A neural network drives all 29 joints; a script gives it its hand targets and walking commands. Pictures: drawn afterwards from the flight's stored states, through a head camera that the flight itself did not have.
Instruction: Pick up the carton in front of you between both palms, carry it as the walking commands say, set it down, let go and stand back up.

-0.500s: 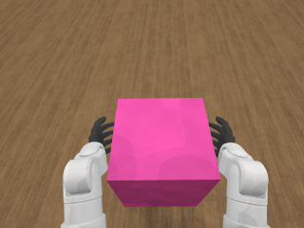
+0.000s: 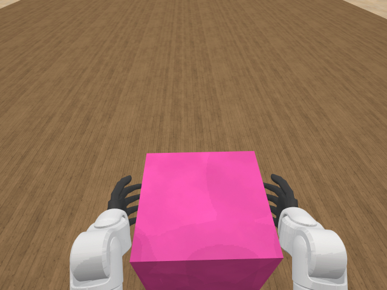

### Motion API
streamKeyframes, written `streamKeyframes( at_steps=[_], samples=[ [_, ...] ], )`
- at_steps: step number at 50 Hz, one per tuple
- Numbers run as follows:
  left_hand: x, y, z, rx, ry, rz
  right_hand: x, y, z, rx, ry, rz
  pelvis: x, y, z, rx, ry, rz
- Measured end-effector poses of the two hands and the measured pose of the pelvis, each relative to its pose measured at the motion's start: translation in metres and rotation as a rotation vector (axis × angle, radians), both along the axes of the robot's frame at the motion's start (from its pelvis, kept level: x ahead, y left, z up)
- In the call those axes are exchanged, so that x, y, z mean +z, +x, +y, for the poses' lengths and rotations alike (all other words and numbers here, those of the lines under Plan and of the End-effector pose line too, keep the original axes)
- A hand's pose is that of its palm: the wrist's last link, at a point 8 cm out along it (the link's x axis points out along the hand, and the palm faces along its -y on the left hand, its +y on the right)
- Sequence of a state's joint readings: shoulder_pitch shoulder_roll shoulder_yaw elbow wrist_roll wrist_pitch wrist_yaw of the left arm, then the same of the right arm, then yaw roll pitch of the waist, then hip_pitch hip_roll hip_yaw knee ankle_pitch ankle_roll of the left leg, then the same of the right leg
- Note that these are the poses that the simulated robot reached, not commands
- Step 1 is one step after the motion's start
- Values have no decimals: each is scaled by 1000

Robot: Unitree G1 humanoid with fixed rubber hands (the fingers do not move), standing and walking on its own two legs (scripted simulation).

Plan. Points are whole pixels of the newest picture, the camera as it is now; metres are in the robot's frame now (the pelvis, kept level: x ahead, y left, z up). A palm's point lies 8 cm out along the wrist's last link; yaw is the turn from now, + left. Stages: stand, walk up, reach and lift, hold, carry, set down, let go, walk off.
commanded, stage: carry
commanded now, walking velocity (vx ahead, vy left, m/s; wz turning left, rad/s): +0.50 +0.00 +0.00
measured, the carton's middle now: (201, 229) +0.25 -0.01 +0.03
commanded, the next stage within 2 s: none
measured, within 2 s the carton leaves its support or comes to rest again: neither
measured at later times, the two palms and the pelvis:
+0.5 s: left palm (153, 129) +0.51 +0.11 +0.08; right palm (259, 126) +0.53 -0.19 +0.07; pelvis +0.28 -0.05 +0.00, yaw +3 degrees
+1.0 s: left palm (151, 104) +0.65 +0.12 +0.08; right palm (247, 104) +0.64 -0.18 +0.08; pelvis +0.40 -0.02 -0.02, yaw +0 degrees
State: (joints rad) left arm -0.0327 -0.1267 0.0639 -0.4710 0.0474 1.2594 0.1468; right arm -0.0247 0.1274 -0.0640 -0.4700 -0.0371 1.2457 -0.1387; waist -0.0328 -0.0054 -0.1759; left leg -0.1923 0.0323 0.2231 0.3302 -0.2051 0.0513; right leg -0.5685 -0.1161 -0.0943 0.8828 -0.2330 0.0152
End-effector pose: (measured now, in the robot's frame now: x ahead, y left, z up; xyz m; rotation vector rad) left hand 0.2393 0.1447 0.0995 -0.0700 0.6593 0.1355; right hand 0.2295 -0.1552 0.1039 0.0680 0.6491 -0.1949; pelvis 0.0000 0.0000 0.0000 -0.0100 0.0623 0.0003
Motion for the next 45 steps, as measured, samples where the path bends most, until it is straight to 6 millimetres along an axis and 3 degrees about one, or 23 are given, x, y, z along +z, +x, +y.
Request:
streamKeyframes(
  at_steps=[7, 13, 17, 24, 34, 39, 45],
  samples=[
    [-1, 84, -10, 33, 9, -20, -3, 95, -10, 32, 10, -20, -4, 89, -17, 8, 8, -1],
    [-26, 171, -33, 55, 47, -6, -38, 190, -33, 55, 47, -6, -29, 178, -43, 35, 0, -12],
    [-38, 208, -38, 80, 50, 85, -51, 233, -38, 79, 51, 84, -18, 213, -53, 54, 17, 0],
    [-22, 265, -37, 88, 44, 57, -37, 295, -35, 95, 49, 57, 0, 274, -54, 47, 36, 6],
    [-10, 355, -18, 49, -12, -64, -8, 372, -18, 61, -16, -63, -14, 365, -31, 21, 22, -25],
    [-16, 385, -15, 35, -11, -22, -12, 399, -15, 47, -16, -21, -15, 388, -25, 4, 27, -8],
    [-21, 404, -18, 10, 5, 6, -24, 409, -18, 20, 2, 6, -17, 400, -20, -6, 24, 4]
  ],
)
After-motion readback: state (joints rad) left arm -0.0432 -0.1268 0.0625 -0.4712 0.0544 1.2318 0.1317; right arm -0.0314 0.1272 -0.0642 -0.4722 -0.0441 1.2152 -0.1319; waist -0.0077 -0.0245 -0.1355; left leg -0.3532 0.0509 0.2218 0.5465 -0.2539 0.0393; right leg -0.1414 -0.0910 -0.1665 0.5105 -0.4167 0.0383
